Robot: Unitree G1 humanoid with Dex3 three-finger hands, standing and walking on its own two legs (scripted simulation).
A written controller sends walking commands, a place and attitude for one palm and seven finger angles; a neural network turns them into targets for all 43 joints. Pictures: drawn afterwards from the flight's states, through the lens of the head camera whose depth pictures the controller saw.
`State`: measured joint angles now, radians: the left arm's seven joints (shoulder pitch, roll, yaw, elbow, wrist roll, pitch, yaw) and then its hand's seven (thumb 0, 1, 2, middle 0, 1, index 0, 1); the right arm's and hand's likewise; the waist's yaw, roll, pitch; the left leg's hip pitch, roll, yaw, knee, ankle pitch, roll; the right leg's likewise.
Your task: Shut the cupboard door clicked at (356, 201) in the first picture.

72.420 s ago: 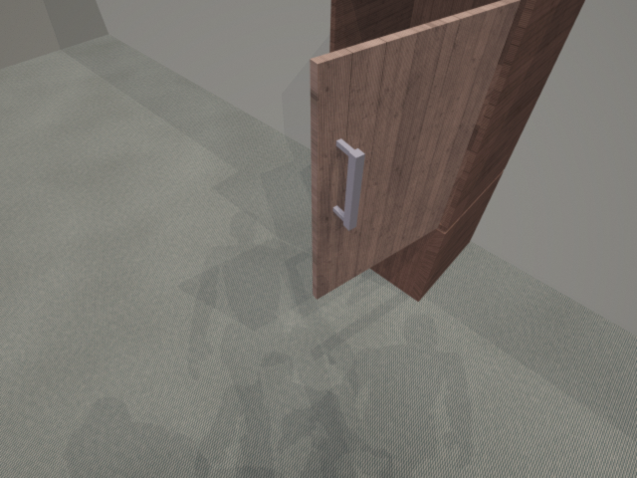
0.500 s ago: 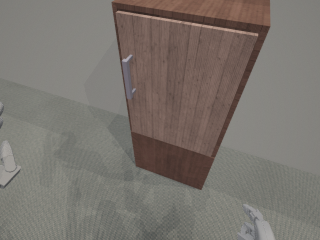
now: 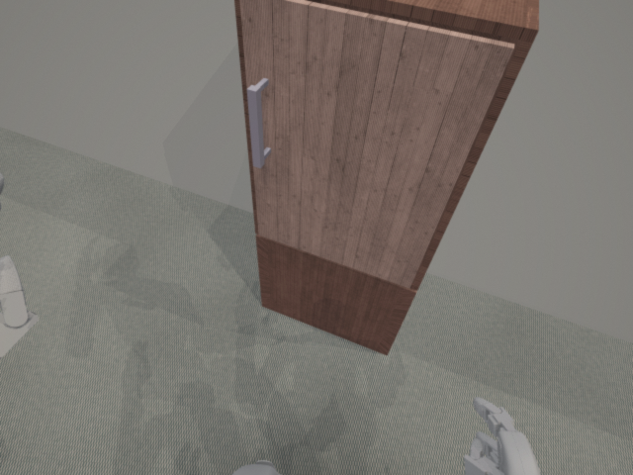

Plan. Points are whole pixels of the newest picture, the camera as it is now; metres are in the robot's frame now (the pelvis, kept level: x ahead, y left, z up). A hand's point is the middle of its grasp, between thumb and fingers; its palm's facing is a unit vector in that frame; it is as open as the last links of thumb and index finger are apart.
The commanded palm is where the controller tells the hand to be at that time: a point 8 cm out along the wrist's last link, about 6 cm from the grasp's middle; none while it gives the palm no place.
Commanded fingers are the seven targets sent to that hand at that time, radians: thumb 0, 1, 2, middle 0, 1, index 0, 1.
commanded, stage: step back with the hand held close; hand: left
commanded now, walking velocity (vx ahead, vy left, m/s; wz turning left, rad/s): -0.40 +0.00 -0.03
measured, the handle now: (261, 125) +0.72 +0.15 +0.05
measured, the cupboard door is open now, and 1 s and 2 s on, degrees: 0 0 0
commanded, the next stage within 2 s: stop stepping back and stand still in 0.50 s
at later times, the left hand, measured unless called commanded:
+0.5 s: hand out of the picture +0.10 +0.28 +0.19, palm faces +0.49 -0.79 -0.37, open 7.4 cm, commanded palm +0.04 +0.31 +0.20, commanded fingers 0.00 0.90 0.90 -0.20 -0.30 -0.20 -0.30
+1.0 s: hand out of the picture +0.04 +0.29 +0.20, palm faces +0.28 -0.90 -0.34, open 7.4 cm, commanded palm -0.03 +0.34 +0.20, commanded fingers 0.00 0.90 0.90 -0.20 -0.30 -0.20 -0.30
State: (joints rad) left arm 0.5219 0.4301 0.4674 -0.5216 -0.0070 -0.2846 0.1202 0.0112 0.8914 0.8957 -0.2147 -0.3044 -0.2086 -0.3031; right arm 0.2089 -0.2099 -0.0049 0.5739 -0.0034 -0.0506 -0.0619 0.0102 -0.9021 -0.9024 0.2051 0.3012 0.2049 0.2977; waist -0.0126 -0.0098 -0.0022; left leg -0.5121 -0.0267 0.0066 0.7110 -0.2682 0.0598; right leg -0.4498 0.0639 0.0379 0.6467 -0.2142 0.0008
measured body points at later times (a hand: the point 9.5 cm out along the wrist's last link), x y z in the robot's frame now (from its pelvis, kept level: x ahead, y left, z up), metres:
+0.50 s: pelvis -0.10 +0.01 +0.01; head -0.08 +0.04 +0.45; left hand +0.07 +0.32 +0.21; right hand +0.12 -0.19 -0.06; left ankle +0.09 +0.09 -0.71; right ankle -0.20 -0.14 -0.72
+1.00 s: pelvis -0.20 +0.06 +0.02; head -0.20 +0.11 +0.47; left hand +0.02 +0.33 +0.22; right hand -0.10 -0.18 -0.05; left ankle -0.02 +0.11 -0.71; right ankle -0.25 -0.01 -0.67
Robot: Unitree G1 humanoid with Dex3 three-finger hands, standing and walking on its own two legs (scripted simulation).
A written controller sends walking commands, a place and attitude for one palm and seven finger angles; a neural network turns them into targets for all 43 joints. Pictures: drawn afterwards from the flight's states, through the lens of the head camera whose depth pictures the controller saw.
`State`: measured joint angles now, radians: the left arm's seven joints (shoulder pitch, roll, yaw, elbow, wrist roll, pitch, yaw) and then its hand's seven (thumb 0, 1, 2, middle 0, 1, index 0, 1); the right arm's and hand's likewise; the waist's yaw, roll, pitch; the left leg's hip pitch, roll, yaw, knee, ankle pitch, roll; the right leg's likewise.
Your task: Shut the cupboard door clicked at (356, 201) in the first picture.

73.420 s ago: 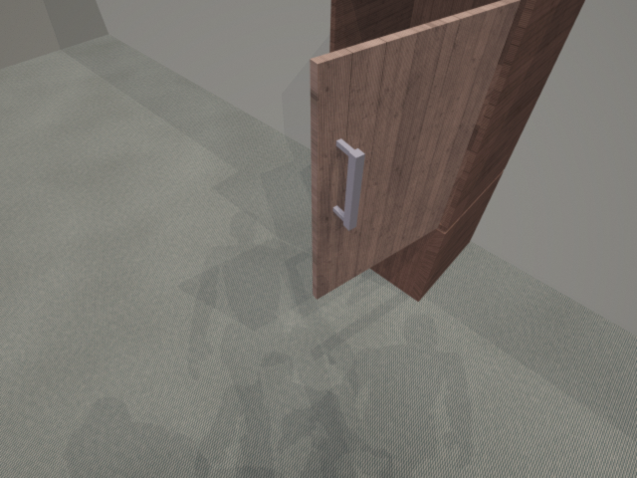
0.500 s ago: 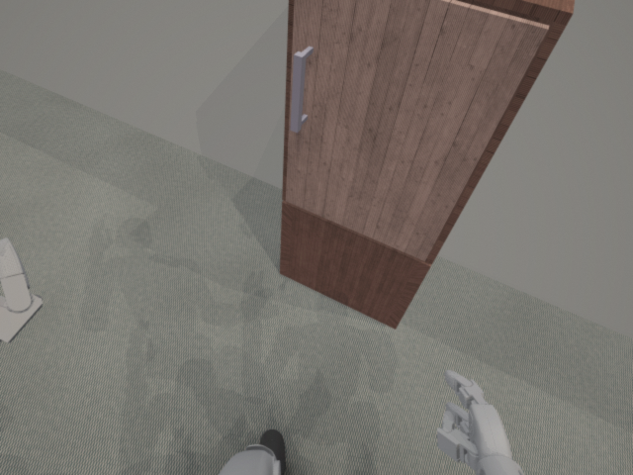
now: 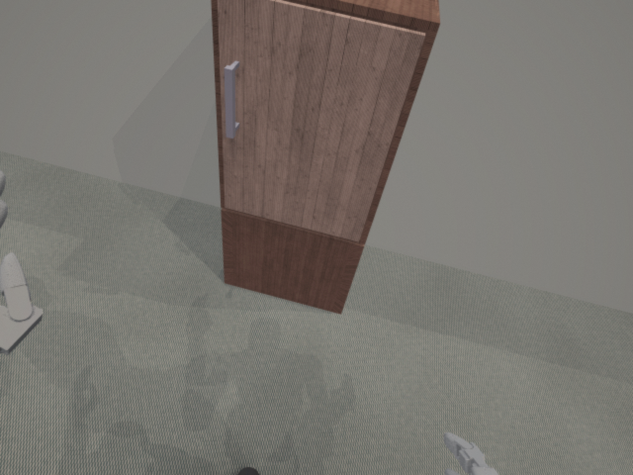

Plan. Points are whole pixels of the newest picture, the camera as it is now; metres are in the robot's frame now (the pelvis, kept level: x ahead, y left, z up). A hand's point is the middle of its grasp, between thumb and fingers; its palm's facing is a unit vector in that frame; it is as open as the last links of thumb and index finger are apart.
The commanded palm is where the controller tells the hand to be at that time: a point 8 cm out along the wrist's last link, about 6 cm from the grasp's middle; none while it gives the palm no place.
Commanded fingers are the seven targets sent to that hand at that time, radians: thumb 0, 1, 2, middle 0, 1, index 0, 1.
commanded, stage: stop stepping back and stand still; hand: left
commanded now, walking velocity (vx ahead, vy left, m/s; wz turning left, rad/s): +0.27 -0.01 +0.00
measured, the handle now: (233, 100) +0.90 +0.18 +0.03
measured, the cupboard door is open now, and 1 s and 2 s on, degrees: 0 0 0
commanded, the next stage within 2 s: let the arm hang, fingers relaxed in 1.02 s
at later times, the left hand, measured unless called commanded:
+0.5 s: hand out of the picture +0.18 +0.33 +0.18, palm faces +0.48 -0.78 -0.41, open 7.4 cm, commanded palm +0.11 +0.36 +0.18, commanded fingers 0.00 0.90 0.90 -0.20 -0.30 -0.20 -0.30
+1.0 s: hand out of the picture +0.20 +0.34 +0.17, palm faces +0.44 -0.78 -0.45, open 7.4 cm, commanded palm +0.14 +0.37 +0.18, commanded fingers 0.00 0.90 0.90 -0.20 -0.30 -0.20 -0.30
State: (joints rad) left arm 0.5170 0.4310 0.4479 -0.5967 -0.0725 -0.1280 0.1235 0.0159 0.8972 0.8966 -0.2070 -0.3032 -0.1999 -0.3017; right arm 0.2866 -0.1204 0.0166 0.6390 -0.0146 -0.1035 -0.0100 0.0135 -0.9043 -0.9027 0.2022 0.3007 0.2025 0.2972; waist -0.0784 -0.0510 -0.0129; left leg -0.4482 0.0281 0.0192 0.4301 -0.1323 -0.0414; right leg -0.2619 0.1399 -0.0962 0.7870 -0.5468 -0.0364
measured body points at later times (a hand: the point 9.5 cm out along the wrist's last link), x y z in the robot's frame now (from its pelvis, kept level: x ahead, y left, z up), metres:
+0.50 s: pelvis -0.03 +0.06 -0.01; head -0.03 +0.08 +0.44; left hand +0.15 +0.37 +0.20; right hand +0.13 -0.18 -0.08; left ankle -0.03 +0.21 -0.74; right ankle -0.03 -0.04 -0.73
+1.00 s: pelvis +0.00 +0.07 +0.00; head +0.01 +0.08 +0.45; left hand +0.18 +0.38 +0.19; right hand +0.17 -0.16 -0.08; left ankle -0.01 +0.19 -0.74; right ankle -0.01 -0.04 -0.74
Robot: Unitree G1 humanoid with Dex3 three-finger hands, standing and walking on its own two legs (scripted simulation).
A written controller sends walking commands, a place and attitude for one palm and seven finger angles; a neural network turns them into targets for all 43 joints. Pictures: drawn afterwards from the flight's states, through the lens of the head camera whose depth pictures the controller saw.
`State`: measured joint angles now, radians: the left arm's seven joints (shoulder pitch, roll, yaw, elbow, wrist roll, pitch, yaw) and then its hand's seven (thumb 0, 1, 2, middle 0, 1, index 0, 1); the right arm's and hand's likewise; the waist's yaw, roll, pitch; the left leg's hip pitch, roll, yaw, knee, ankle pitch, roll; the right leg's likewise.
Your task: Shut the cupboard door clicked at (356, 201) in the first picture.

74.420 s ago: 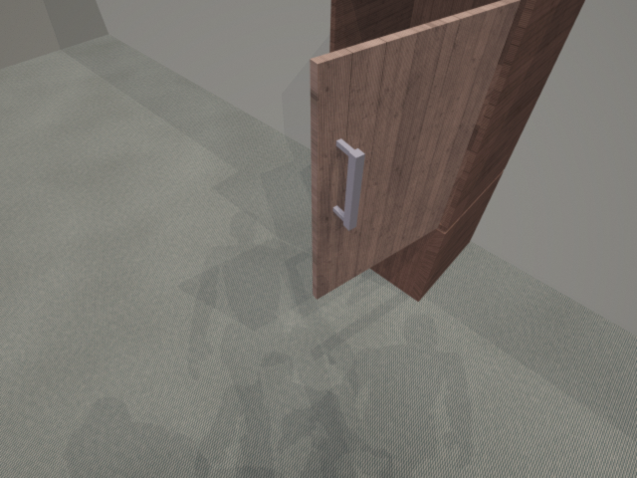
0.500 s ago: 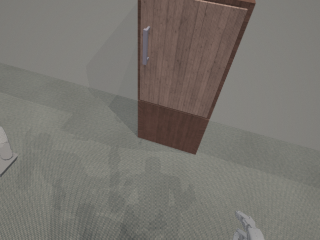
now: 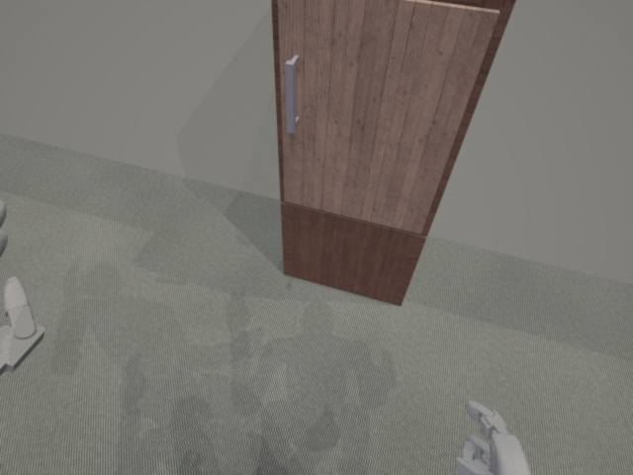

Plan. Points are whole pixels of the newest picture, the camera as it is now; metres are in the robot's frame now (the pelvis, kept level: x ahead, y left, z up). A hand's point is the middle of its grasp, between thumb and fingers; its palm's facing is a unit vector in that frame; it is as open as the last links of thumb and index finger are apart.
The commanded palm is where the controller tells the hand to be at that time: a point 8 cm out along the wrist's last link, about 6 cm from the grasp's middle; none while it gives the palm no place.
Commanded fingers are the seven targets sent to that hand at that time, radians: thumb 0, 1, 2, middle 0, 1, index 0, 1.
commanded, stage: stop stepping back and stand still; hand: left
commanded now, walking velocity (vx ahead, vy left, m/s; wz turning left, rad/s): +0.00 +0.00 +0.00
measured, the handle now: (293, 95) +0.90 +0.10 +0.03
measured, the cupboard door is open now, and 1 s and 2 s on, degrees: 0 0 0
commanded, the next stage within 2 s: let the arm hang, fingers relaxed in 0.02 s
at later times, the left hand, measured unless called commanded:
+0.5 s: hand out of the picture -0.03 +0.19 -0.18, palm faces +0.01 -0.98 -0.17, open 7.0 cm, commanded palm none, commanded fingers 0.00 0.90 0.90 -0.20 -0.30 -0.20 -0.30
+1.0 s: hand out of the picture -0.04 +0.22 -0.17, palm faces +0.02 -0.97 -0.24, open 7.4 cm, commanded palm none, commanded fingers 0.00 0.90 0.90 -0.20 -0.30 -0.20 -0.30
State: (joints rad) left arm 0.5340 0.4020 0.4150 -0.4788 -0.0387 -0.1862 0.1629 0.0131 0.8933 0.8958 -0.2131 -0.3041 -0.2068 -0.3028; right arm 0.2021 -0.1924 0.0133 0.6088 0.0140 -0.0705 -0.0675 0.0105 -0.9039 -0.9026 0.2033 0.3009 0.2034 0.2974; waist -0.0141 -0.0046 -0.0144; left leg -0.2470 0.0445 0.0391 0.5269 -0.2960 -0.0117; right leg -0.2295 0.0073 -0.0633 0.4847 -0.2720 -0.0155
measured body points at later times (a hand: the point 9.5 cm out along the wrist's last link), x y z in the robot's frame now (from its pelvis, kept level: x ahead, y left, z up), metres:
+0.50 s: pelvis -0.04 +0.01 +0.00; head -0.02 +0.03 +0.45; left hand -0.02 +0.24 -0.16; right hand -0.01 -0.24 -0.14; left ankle -0.01 +0.12 -0.74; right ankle -0.01 -0.11 -0.74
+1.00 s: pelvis -0.04 +0.02 +0.01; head -0.05 +0.02 +0.46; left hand -0.04 +0.27 -0.15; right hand -0.04 -0.21 -0.15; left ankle -0.01 +0.12 -0.74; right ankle -0.01 -0.11 -0.74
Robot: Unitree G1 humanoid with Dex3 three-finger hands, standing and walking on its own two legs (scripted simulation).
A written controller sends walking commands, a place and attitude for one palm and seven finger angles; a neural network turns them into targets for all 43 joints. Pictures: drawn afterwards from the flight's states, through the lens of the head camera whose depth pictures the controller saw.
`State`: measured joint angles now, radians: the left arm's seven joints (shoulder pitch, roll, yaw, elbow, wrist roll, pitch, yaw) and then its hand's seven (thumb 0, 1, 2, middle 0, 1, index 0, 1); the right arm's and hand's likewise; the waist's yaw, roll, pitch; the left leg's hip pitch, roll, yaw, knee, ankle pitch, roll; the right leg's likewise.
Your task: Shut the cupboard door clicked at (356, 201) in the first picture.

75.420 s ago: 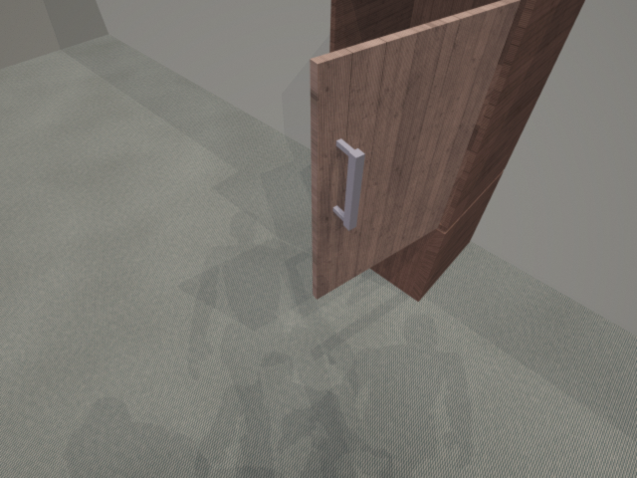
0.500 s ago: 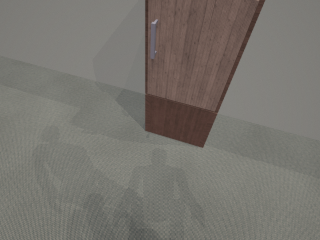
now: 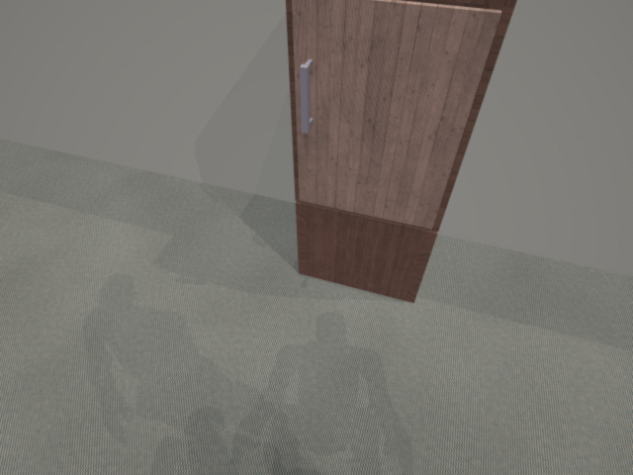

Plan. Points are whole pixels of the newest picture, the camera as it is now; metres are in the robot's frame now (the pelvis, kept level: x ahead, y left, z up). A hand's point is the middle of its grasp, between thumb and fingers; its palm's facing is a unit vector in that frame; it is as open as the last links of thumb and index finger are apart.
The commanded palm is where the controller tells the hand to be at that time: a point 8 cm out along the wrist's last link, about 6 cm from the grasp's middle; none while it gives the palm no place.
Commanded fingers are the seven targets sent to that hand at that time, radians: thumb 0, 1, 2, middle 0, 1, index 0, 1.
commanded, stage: let the arm hang, fingers relaxed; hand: left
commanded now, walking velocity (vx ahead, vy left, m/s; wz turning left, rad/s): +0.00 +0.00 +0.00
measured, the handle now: (307, 97) +0.95 +0.08 +0.02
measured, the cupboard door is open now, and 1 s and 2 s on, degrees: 0 0 0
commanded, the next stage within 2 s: look to check the result in 0.22 s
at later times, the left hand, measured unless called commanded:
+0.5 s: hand out of the picture +0.06 +0.23 -0.16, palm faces +0.00 -0.95 -0.31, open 7.4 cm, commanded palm none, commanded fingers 0.00 0.90 0.90 -0.20 -0.30 -0.20 -0.30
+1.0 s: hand out of the picture +0.10 +0.22 -0.15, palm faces +0.00 -0.95 -0.31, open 7.4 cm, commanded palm none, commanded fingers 0.00 0.90 0.90 -0.20 -0.30 -0.20 -0.30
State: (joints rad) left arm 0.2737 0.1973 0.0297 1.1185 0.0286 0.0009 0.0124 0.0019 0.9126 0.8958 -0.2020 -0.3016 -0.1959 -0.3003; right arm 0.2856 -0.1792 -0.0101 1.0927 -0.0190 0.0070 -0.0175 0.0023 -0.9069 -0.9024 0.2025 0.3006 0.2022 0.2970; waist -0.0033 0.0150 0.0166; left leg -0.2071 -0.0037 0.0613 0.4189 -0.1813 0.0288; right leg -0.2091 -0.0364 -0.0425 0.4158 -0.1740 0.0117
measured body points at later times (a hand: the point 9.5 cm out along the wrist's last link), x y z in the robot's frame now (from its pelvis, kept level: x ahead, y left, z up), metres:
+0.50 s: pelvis +0.02 -0.01 +0.01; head +0.03 -0.01 +0.45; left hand +0.06 +0.28 -0.14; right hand +0.07 -0.28 -0.14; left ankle +0.03 +0.10 -0.74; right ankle +0.03 -0.13 -0.74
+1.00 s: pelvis +0.05 -0.02 +0.01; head +0.05 -0.02 +0.46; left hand +0.10 +0.27 -0.13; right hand +0.12 -0.30 -0.14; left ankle +0.03 +0.10 -0.74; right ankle +0.03 -0.13 -0.74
